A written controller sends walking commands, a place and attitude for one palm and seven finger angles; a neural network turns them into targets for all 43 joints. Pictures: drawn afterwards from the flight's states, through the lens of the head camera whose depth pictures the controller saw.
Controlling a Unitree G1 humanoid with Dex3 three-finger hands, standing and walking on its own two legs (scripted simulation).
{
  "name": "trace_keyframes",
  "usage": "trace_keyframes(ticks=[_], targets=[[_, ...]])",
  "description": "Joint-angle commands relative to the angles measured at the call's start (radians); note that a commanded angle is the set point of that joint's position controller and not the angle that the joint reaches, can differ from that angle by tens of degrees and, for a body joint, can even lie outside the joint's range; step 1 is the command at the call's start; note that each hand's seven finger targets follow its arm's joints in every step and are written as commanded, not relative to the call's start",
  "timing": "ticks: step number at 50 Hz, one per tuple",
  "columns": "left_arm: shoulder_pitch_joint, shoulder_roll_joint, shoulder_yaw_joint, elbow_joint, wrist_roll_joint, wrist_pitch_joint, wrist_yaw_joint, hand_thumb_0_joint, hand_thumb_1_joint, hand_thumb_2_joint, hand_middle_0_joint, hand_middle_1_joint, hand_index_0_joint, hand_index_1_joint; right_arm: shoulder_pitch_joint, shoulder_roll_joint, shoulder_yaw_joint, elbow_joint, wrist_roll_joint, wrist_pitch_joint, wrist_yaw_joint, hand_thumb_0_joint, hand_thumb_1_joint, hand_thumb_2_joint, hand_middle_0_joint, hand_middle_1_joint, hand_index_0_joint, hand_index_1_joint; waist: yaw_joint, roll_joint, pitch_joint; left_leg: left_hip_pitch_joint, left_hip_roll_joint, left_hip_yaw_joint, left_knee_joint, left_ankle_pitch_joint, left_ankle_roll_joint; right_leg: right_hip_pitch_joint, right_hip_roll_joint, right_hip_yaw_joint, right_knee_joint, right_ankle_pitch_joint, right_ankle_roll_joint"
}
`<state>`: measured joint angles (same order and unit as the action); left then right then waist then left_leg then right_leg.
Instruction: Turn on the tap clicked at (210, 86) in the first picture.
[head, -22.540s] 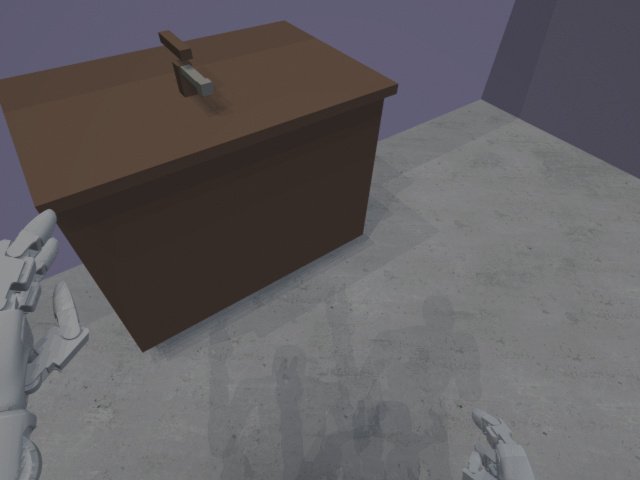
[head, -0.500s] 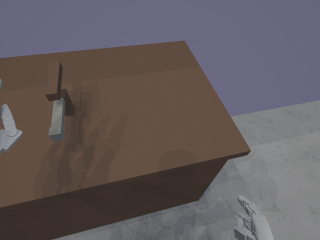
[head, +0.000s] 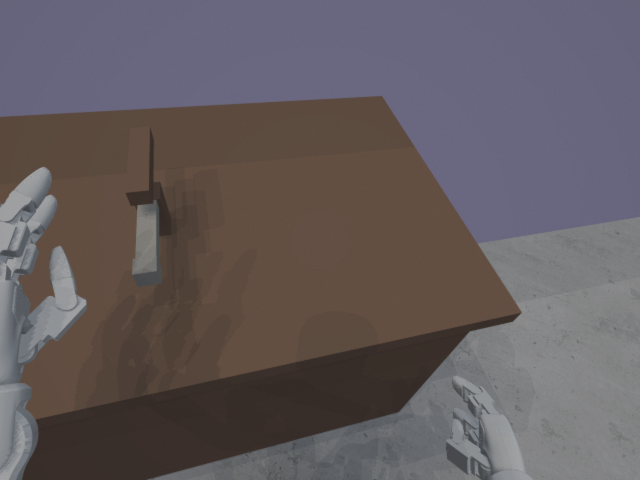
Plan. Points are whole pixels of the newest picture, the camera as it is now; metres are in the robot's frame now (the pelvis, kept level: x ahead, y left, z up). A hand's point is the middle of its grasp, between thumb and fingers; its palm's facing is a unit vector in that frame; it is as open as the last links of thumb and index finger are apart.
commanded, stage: come to a stop and stand still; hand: left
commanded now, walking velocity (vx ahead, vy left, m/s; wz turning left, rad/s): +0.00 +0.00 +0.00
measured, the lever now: (147, 271) +0.33 +0.26 +0.05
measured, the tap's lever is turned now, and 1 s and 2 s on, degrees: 0 0 0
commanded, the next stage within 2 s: look again from close up in 0.14 s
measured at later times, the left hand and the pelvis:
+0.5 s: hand (85, 319) +0.21 +0.24 +0.16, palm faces +0.36 -0.86 -0.36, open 7.4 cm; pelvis -0.01 -0.01 +0.00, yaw +0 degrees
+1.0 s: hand (136, 309) +0.22 +0.20 +0.16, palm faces +0.34 -0.87 -0.37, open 7.4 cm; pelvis +0.00 -0.04 +0.00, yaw +0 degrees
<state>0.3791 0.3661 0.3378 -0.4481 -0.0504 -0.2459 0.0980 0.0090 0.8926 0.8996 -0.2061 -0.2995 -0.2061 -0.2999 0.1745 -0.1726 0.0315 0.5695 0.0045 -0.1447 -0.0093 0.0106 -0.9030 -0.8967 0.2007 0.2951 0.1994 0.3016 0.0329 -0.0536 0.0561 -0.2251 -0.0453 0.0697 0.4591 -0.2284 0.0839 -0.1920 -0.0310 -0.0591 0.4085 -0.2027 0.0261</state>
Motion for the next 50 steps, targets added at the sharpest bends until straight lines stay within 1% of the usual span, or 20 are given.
trace_keyframes(ticks=[1,3,4,5,13,14,18,19,23,24,28,29,36,42,43,44,47,48,49,50], targets=[[-0.066,0.172,0.118,-0.239,-0.004,-0.059,0.017,0.0,0.9,0.9,-0.2,-0.3,-0.2,-0.3,-0.059,-0.152,-0.063,-0.158,0.002,-0.036,-0.02,0.0,-0.9,-0.9,0.2,0.3,0.2,0.3,-0.008,0.134,-0.16,-0.015,0.148,-0.17,-0.142,0.144,-0.104,0.113,-0.022,0.051,-0.02,0.111,-0.043],[-0.055,0.188,0.139,-0.256,-0.003,-0.057,0.022,0.0,0.9,0.9,-0.2,-0.3,-0.2,-0.3,-0.074,-0.151,-0.059,-0.16,0.005,-0.036,-0.023,0.0,-0.9,-0.9,0.2,0.3,0.2,0.3,-0.006,0.154,-0.164,-0.001,0.14,-0.167,-0.147,0.139,-0.11,0.106,-0.016,0.05,-0.024,0.111,-0.042],[-0.053,0.154,0.105,-0.236,-0.007,-0.058,0.016,0.0,0.9,0.9,-0.2,-0.3,-0.2,-0.3,-0.066,-0.154,-0.056,-0.157,0.0,-0.031,-0.023,0.0,-0.9,-0.9,0.2,0.3,0.2,0.3,-0.009,0.156,-0.155,-0.013,0.142,-0.171,-0.16,0.114,-0.108,0.1,-0.013,0.045,-0.027,0.092,-0.041],[-0.062,0.164,0.112,-0.258,-0.003,-0.06,0.017,0.0,0.9,0.9,-0.2,-0.3,-0.2,-0.3,-0.06,-0.156,-0.063,-0.161,0.002,-0.035,-0.023,0.0,-0.9,-0.9,0.2,0.3,0.2,0.3,-0.01,0.175,-0.161,-0.017,0.146,-0.175,-0.16,0.105,-0.108,0.114,-0.013,0.05,-0.024,0.092,-0.043],[-0.036,0.162,0.114,-0.21,0.004,-0.051,0.024,0.0,0.9,0.9,-0.2,-0.3,-0.2,-0.3,-0.067,-0.156,-0.062,-0.153,0.009,-0.034,-0.028,0.0,-0.9,-0.9,0.2,0.3,0.2,0.3,-0.009,0.124,-0.144,-0.015,0.133,-0.167,-0.16,0.055,-0.101,0.105,-0.019,0.056,-0.052,0.087,-0.04],[-0.034,0.138,0.09,-0.178,0.001,-0.05,0.019,0.0,0.9,0.9,-0.2,-0.3,-0.2,-0.3,-0.059,-0.161,-0.06,-0.147,0.002,-0.028,-0.028,0.0,-0.9,-0.9,0.2,0.3,0.2,0.3,-0.01,0.109,-0.129,-0.035,0.131,-0.168,-0.17,0.029,-0.096,0.098,-0.015,0.052,-0.061,0.068,-0.038],[-0.072,0.169,0.111,-0.233,0.013,-0.054,0.026,0.0,0.9,0.9,-0.2,-0.3,-0.2,-0.3,-0.077,-0.159,-0.063,-0.15,0.011,-0.035,-0.03,0.0,-0.9,-0.9,0.2,0.3,0.2,0.3,-0.01,0.154,-0.12,-0.044,0.135,-0.175,-0.185,-0.046,-0.089,0.095,-0.014,0.061,-0.051,0.03,-0.039],[-0.071,0.149,0.092,-0.22,0.01,-0.058,0.023,0.0,0.9,0.9,-0.2,-0.3,-0.2,-0.3,-0.066,-0.164,-0.062,-0.144,0.004,-0.033,-0.03,0.0,-0.9,-0.9,0.2,0.3,0.2,0.3,-0.01,0.147,-0.119,-0.063,0.136,-0.187,-0.2,-0.071,-0.084,0.102,-0.006,0.054,-0.049,0.017,-0.038],[-0.028,0.185,0.137,-0.226,0.01,-0.055,0.028,0.0,0.9,0.9,-0.2,-0.3,-0.2,-0.3,-0.072,-0.158,-0.065,-0.15,0.01,-0.038,-0.031,0.0,-0.9,-0.9,0.2,0.3,0.2,0.3,-0.006,0.115,-0.133,-0.049,0.128,-0.173,-0.172,-0.03,-0.082,0.118,-0.017,0.06,-0.056,0.052,-0.039],[-0.023,0.15,0.104,-0.208,0.005,-0.057,0.021,0.0,0.9,0.9,-0.2,-0.3,-0.2,-0.3,-0.063,-0.161,-0.063,-0.146,0.003,-0.034,-0.03,0.0,-0.9,-0.9,0.2,0.3,0.2,0.3,-0.009,0.108,-0.133,-0.046,0.122,-0.171,-0.169,-0.02,-0.078,0.107,-0.015,0.059,-0.065,0.05,-0.04],[0.002,0.174,0.131,-0.221,0.002,-0.051,0.024,0.0,0.9,0.9,-0.2,-0.3,-0.2,-0.3,-0.072,-0.158,-0.066,-0.143,0.01,-0.038,-0.031,0.0,-0.9,-0.9,0.2,0.3,0.2,0.3,-0.01,0.109,-0.153,-0.003,0.115,-0.155,-0.132,0.061,-0.082,0.098,-0.026,0.071,-0.071,0.102,-0.044],[0.001,0.147,0.103,-0.206,-0.004,-0.05,0.019,0.0,0.9,0.9,-0.2,-0.3,-0.2,-0.3,-0.061,-0.162,-0.063,-0.14,0.003,-0.035,-0.03,0.0,-0.9,-0.9,0.2,0.3,0.2,0.3,-0.011,0.097,-0.152,-0.004,0.111,-0.149,-0.132,0.073,-0.078,0.095,-0.024,0.066,-0.076,0.108,-0.042],[-0.023,0.163,0.112,-0.226,-0.012,-0.036,0.02,0.0,0.9,0.9,-0.2,-0.3,-0.2,-0.3,-0.061,-0.158,-0.069,-0.147,0.009,-0.028,-0.036,0.0,-0.9,-0.9,0.2,0.3,0.2,0.3,-0.011,0.093,-0.154,0.03,0.131,-0.158,-0.137,0.133,-0.087,0.089,-0.015,0.07,-0.069,0.131,-0.039],[-0.046,0.163,0.109,-0.25,-0.019,-0.02,0.015,0.0,0.9,0.9,-0.2,-0.3,-0.2,-0.3,-0.059,-0.155,-0.076,-0.16,0.011,-0.013,-0.03,0.0,-0.9,-0.9,0.2,0.3,0.2,0.3,-0.011,0.14,-0.164,0.053,0.163,-0.158,-0.134,0.229,-0.096,0.082,0.001,0.057,-0.048,0.142,-0.033],[-0.03,0.186,0.132,-0.26,-0.019,-0.014,0.016,0.0,0.9,0.9,-0.2,-0.3,-0.2,-0.3,-0.08,-0.147,-0.071,-0.162,0.015,-0.012,-0.028,0.0,-0.9,-0.9,0.2,0.3,0.2,0.3,-0.01,0.156,-0.164,0.063,0.162,-0.151,-0.13,0.251,-0.1,0.071,0.007,0.049,-0.043,0.143,-0.03],[-0.024,0.149,0.1,-0.244,-0.026,-0.013,0.009,0.0,0.9,0.9,-0.2,-0.3,-0.2,-0.3,-0.065,-0.149,-0.07,-0.161,0.009,-0.007,-0.027,0.0,-0.9,-0.9,0.2,0.3,0.2,0.3,-0.013,0.14,-0.166,0.05,0.166,-0.153,-0.136,0.247,-0.096,0.074,0.012,0.043,-0.042,0.135,-0.03],[-0.008,0.171,0.121,-0.273,-0.027,-0.009,0.006,0.0,0.9,0.9,-0.2,-0.3,-0.2,-0.3,-0.056,-0.152,-0.084,-0.175,0.01,-0.005,-0.024,0.0,-0.9,-0.9,0.2,0.3,0.2,0.3,-0.01,0.151,-0.18,0.051,0.188,-0.149,-0.109,0.258,-0.087,0.073,0.0,0.057,-0.031,0.151,-0.033],[0.009,0.191,0.142,-0.274,-0.03,-0.003,0.008,0.0,0.9,0.9,-0.2,-0.3,-0.2,-0.3,-0.074,-0.146,-0.077,-0.175,0.013,-0.004,-0.024,0.0,-0.9,-0.9,0.2,0.3,0.2,0.3,-0.01,0.152,-0.174,0.048,0.184,-0.144,-0.107,0.252,-0.086,0.064,0.004,0.053,-0.035,0.149,-0.031],[0.012,0.153,0.111,-0.253,-0.034,-0.002,0.004,0.0,0.9,0.9,-0.2,-0.3,-0.2,-0.3,-0.065,-0.149,-0.072,-0.17,0.009,0.0,-0.023,0.0,-0.9,-0.9,0.2,0.3,0.2,0.3,-0.012,0.15,-0.178,0.023,0.171,-0.135,-0.109,0.209,-0.078,0.079,0.003,0.056,-0.047,0.142,-0.031],[0.016,0.17,0.125,-0.268,-0.032,-0.002,0.009,0.0,0.9,0.9,-0.2,-0.3,-0.2,-0.3,-0.067,-0.148,-0.077,-0.176,0.013,-0.004,-0.024,0.0,-0.9,-0.9,0.2,0.3,0.2,0.3,-0.009,0.14,-0.187,0.026,0.162,-0.129,-0.095,0.177,-0.075,0.09,-0.012,0.072,-0.058,0.159,-0.035]])
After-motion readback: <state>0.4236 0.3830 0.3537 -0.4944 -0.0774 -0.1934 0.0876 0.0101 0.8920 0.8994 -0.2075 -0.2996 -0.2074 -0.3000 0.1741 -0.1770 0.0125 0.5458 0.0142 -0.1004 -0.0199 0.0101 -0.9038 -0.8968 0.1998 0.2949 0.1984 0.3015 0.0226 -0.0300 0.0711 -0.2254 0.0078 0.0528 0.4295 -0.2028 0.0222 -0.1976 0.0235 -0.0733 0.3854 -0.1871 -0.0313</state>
